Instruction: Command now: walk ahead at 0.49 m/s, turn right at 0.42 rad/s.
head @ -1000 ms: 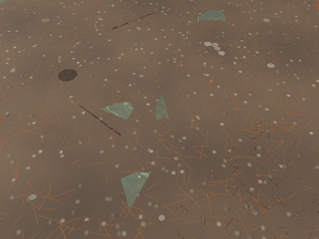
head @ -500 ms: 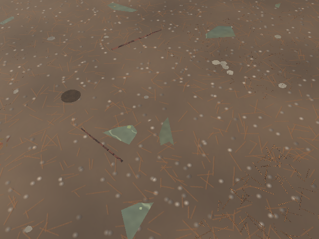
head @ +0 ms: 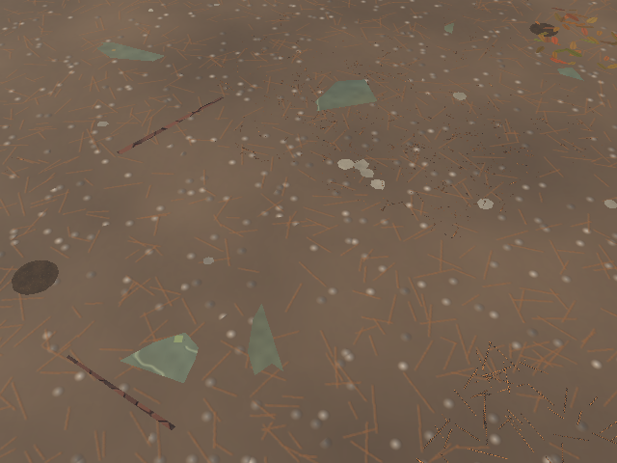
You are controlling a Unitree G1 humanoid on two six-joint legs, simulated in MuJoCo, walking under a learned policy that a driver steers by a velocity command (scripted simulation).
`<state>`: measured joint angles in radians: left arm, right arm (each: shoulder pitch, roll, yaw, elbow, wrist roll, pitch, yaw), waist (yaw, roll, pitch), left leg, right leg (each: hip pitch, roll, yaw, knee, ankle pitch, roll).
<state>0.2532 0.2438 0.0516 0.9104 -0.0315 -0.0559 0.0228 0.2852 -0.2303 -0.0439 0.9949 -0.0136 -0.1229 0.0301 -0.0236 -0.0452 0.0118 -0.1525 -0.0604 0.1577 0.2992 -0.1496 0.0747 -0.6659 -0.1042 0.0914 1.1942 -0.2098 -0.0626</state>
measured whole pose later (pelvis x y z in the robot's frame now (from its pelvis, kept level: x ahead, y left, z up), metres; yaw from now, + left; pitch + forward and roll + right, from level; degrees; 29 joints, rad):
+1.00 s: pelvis +0.56 -0.14 +0.00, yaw -28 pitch +2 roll +1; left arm 0.28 0.27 0.05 0.74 -0.01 -0.07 0.01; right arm 0.25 -0.25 -0.06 0.81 -0.01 -0.11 0.03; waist -0.02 -0.04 0.00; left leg -0.29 -0.06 0.03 0.42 -0.16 0.06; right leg -0.48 -0.01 0.07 1.17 -0.34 -0.04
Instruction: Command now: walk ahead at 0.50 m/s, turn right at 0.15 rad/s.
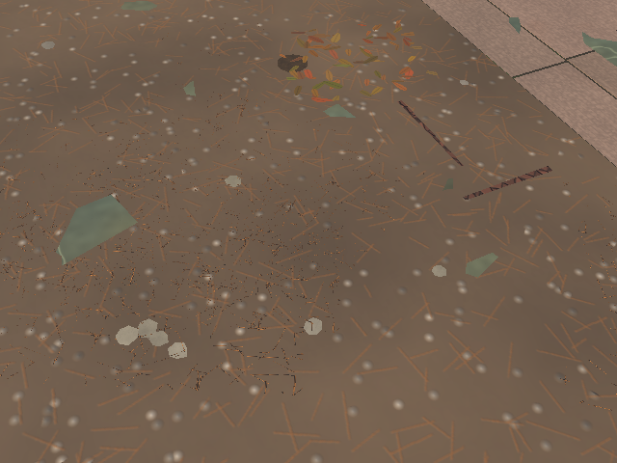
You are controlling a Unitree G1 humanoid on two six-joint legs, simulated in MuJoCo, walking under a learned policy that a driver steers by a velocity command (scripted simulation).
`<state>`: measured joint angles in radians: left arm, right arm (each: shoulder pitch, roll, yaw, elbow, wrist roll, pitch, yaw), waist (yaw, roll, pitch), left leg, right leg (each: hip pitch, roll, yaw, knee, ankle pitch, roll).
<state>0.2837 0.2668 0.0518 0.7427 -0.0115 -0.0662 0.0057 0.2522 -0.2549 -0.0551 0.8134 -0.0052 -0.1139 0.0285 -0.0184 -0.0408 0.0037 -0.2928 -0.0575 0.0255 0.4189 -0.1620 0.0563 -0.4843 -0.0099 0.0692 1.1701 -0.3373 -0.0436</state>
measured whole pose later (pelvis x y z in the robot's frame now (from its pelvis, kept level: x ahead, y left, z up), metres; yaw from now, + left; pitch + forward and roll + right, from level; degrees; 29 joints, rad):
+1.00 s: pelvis +0.49 -0.01 -0.01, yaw +5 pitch +3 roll -1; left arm 0.24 0.30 0.04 0.80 0.00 -0.05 0.02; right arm 0.10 -0.28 -0.05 0.72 0.00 -0.05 0.03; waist 0.01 -0.01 0.05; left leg -0.48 -0.05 -0.01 0.52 -0.09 0.06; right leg -0.42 0.01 0.03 1.19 -0.52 0.04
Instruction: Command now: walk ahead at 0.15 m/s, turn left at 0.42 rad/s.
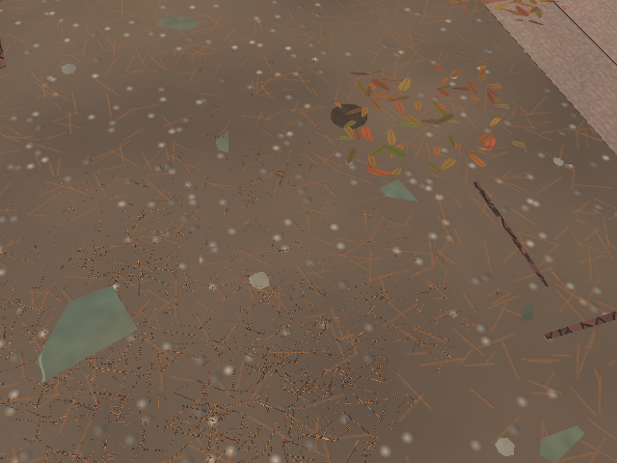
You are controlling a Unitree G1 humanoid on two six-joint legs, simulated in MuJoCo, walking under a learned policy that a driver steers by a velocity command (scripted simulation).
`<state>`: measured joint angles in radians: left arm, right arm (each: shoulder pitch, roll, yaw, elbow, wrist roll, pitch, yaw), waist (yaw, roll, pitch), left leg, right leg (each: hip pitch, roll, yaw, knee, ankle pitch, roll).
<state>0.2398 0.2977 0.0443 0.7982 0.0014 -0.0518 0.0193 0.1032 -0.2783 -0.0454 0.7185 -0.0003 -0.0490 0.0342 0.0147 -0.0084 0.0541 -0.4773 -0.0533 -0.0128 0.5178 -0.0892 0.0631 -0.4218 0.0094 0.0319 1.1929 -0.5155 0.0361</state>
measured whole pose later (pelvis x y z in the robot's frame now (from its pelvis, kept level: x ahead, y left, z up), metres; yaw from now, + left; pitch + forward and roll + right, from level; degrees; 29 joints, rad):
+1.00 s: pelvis +0.04 +0.00 +0.02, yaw +29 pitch +1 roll -1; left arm 0.19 0.31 0.08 0.77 0.00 0.03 0.03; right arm 0.15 -0.24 -0.04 0.64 -0.01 0.01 -0.01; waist 0.02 -0.04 0.03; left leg -0.25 -0.04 -0.01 0.45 -0.22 0.05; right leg -0.46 -0.06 0.01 0.95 -0.38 0.09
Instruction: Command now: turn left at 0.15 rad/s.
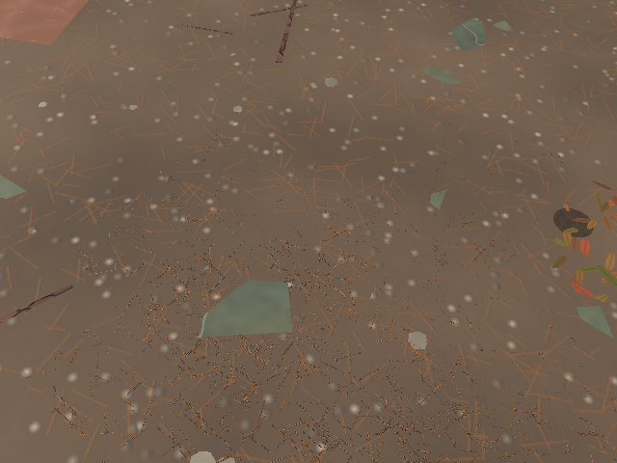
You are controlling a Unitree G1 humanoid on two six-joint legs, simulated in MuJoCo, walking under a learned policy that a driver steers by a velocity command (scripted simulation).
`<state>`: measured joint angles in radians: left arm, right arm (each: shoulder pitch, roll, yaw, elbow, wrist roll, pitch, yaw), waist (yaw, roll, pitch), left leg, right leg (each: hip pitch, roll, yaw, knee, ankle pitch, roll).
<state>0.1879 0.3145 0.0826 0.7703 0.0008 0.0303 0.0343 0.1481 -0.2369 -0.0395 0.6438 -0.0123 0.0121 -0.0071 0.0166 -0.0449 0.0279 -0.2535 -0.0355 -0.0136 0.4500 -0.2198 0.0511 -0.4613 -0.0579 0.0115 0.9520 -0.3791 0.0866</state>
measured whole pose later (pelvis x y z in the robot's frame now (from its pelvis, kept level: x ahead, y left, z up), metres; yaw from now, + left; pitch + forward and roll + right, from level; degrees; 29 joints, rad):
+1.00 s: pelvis +0.00 -0.03 +0.00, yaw +0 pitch -2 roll +0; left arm 0.22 0.22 0.02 1.02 0.00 -0.01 0.04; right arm 0.19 -0.21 -0.04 1.03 0.00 0.01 -0.04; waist 0.00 0.00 0.05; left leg -0.20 -0.01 -0.03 0.49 -0.26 0.00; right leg -0.17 -0.01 0.00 0.49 -0.28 0.01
